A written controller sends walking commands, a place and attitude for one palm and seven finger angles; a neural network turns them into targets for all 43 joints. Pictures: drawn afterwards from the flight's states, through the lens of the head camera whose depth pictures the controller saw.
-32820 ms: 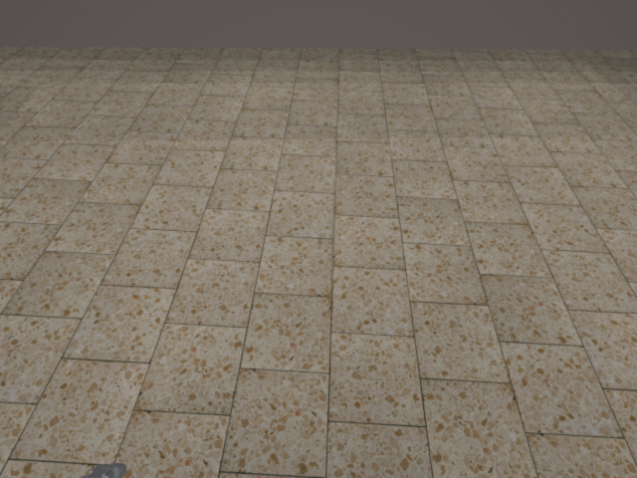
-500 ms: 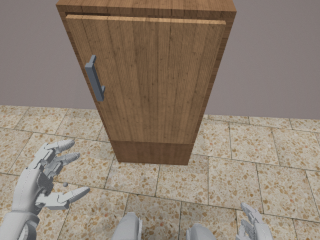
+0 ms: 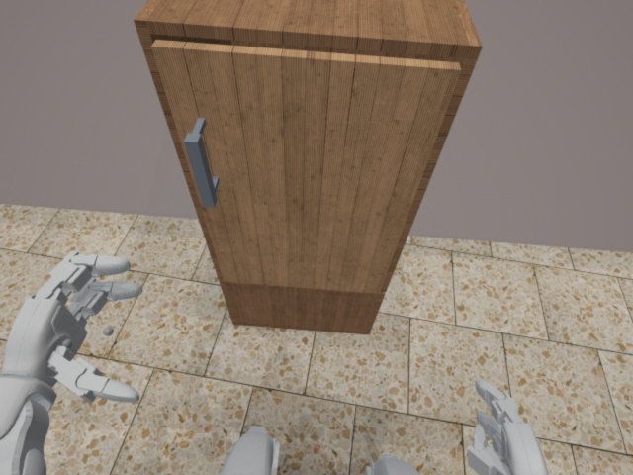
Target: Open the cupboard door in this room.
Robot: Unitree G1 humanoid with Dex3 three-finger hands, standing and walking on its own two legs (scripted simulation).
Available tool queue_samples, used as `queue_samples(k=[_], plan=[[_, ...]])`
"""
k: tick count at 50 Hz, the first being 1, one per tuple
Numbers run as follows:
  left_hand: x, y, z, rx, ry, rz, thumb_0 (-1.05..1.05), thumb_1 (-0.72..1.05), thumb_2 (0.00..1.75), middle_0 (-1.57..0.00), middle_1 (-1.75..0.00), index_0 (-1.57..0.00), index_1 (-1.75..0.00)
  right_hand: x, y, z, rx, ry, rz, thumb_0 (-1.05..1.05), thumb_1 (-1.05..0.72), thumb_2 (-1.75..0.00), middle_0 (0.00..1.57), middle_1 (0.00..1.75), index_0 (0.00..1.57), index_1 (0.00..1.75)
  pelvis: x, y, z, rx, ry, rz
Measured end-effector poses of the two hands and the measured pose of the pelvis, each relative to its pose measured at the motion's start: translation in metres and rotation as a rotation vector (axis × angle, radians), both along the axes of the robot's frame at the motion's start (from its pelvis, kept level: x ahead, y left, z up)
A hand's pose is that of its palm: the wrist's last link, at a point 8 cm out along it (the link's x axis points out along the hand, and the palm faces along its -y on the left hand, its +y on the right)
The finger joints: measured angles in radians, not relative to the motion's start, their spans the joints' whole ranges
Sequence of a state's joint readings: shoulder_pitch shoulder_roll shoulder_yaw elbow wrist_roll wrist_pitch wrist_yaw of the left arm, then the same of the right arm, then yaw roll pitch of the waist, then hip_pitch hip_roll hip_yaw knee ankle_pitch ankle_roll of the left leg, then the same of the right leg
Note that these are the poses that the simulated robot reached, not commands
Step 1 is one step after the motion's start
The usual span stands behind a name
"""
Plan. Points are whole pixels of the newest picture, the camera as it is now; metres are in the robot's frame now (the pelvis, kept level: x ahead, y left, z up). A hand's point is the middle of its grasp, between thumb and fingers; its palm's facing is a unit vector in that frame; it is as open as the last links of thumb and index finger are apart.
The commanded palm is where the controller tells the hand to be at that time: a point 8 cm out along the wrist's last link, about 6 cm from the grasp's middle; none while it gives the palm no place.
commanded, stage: raise the hand with hooked fingers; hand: left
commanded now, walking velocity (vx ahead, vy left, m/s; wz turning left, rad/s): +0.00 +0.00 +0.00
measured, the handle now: (205, 164) +0.54 +0.22 +0.05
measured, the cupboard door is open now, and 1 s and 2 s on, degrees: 0 0 0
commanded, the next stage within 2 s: move the hooked fingers beside the handle in 0.72 s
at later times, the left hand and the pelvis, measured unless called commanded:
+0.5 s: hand (109, 296) +0.29 +0.26 +0.07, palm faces -0.01 -1.00 -0.05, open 14.0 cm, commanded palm +0.27 +0.31 +0.07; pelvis +0.01 +0.00 +0.01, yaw -1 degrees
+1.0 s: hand (112, 290) +0.30 +0.26 +0.07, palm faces +0.01 -1.00 -0.04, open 14.0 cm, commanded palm +0.29 +0.31 +0.07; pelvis +0.00 -0.01 +0.00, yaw +0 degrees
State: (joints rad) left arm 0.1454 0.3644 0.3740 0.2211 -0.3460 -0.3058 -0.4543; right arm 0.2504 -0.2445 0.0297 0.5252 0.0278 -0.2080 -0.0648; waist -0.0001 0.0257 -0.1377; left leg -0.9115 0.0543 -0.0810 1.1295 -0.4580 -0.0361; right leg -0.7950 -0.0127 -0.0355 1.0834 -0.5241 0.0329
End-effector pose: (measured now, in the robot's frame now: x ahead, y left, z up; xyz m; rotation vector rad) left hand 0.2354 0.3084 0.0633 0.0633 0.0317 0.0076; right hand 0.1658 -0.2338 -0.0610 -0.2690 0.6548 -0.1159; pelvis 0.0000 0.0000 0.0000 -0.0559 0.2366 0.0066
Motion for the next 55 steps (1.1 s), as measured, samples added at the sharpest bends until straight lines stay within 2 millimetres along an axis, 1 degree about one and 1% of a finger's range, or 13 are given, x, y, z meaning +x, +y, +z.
queue_samples(k=[6,13,17,22,27,35,43,46,49,55], plan=[[0.013,0.011,0.004,-0.010,-0.002,0.005,-0.01,-0.49,0.31,-0.30,-1.19,-0.30,-1.19,-0.004,-0.001,-0.004,-0.002,0.032,0.004,0.01,-0.90,-0.89,0.21,0.30,0.20,0.30,0.002,-0.001,0.001,0.000,0.003,-0.001],[0.030,0.017,0.009,-0.009,-0.001,-0.006,-0.02,-0.50,0.30,-0.30,-1.20,-0.30,-1.19,-0.016,-0.013,-0.006,-0.021,0.075,-0.028,0.01,-0.90,-0.89,0.21,0.30,0.20,0.30,0.003,-0.002,0.003,0.004,0.005,-0.006],[0.036,0.016,0.012,-0.013,-0.001,-0.016,-0.02,-0.50,0.30,-0.30,-1.20,-0.30,-1.20,-0.022,-0.020,-0.004,-0.028,0.090,-0.048,0.01,-0.90,-0.89,0.21,0.30,0.20,0.30,0.005,-0.003,0.006,0.007,0.007,-0.011],[0.037,0.011,0.011,-0.012,0.004,-0.021,-0.02,-0.50,0.30,-0.30,-1.20,-0.30,-1.20,-0.027,-0.026,-0.003,-0.030,0.099,-0.063,0.01,-0.90,-0.89,0.21,0.30,0.20,0.30,0.006,-0.004,0.007,0.013,0.011,-0.016],[0.037,0.008,0.009,-0.015,-0.005,-0.007,-0.02,-0.50,0.30,-0.30,-1.20,-0.30,-1.20,-0.027,-0.028,-0.005,-0.027,0.105,-0.067,0.01,-0.90,-0.90,0.21,0.30,0.20,0.30,0.006,-0.006,0.006,0.016,0.013,-0.018],[0.035,0.005,0.009,-0.013,-0.007,-0.010,-0.02,-0.50,0.30,-0.30,-1.20,-0.30,-1.20,-0.022,-0.025,-0.006,-0.014,0.097,-0.059,0.01,-0.90,-0.89,0.21,0.30,0.20,0.30,0.006,-0.008,0.006,0.016,0.009,-0.015],[0.033,0.006,0.010,-0.016,-0.011,-0.002,-0.02,-0.50,0.30,-0.30,-1.20,-0.30,-1.20,-0.016,-0.023,-0.007,-0.005,0.082,-0.047,0.01,-0.90,-0.89,0.21,0.30,0.20,0.30,0.005,-0.009,0.005,0.017,0.008,-0.014],[0.035,0.007,0.009,-0.018,-0.016,0.000,-0.02,-0.50,0.30,-0.30,-1.20,-0.31,-1.20,-0.016,-0.023,-0.007,-0.011,0.082,-0.043,0.01,-0.90,-0.89,0.21,0.30,0.20,0.30,0.005,-0.010,0.004,0.016,0.009,-0.012],[0.042,0.009,0.007,-0.024,-0.016,0.005,-0.02,-0.50,0.30,-0.30,-1.20,-0.31,-1.20,-0.017,-0.024,-0.010,-0.021,0.091,-0.042,0.01,-0.90,-0.89,0.21,0.30,0.20,0.30,0.003,-0.010,0.003,0.015,0.012,-0.010],[0.063,0.009,0.006,-0.029,-0.020,-0.014,-0.02,-0.50,0.30,-0.30,-1.20,-0.30,-1.20,-0.025,-0.027,-0.013,-0.035,0.121,-0.059,0.01,-0.90,-0.89,0.21,0.30,0.20,0.30,0.001,-0.009,0.001,0.013,0.020,-0.012]])
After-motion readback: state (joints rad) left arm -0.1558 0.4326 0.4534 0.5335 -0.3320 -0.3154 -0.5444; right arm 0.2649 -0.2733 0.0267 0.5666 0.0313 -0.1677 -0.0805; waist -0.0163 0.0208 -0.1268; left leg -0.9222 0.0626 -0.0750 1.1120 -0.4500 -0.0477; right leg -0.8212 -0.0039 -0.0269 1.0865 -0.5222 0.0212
